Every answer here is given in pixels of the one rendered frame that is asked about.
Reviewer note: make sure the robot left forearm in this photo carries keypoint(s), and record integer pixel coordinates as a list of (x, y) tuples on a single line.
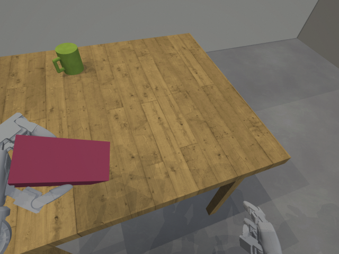
[(5, 229)]

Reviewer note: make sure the sponge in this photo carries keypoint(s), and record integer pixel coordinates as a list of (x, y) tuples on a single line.
[(47, 161)]

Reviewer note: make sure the table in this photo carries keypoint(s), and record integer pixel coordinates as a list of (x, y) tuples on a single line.
[(177, 128)]

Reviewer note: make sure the right robot hand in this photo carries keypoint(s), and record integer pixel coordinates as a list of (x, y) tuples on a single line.
[(264, 239)]

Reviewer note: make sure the left robot hand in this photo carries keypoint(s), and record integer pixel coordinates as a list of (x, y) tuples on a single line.
[(29, 199)]

